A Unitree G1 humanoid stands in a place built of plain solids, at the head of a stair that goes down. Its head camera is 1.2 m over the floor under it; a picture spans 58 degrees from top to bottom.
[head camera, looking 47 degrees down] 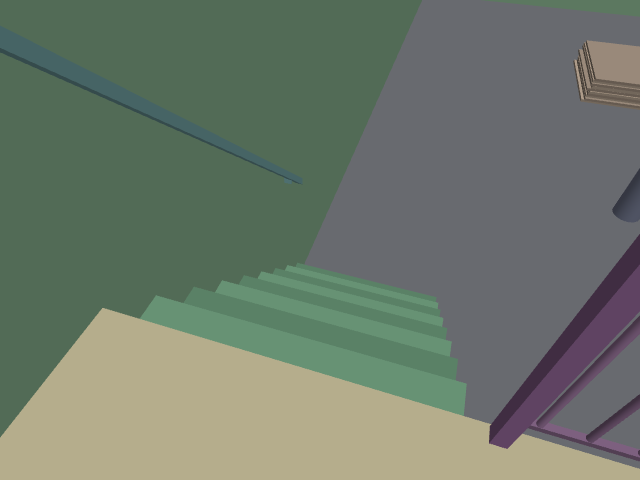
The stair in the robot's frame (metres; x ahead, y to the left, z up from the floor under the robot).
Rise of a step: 0.21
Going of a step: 0.21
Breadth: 1.21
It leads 18 degrees to the right of straight ahead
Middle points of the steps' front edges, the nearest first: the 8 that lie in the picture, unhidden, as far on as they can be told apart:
0.63 0.14 0.00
0.83 0.08 -0.21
1.04 0.01 -0.43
1.24 -0.05 -0.64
1.44 -0.12 -0.86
1.65 -0.18 -1.07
1.85 -0.25 -1.28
2.06 -0.31 -1.50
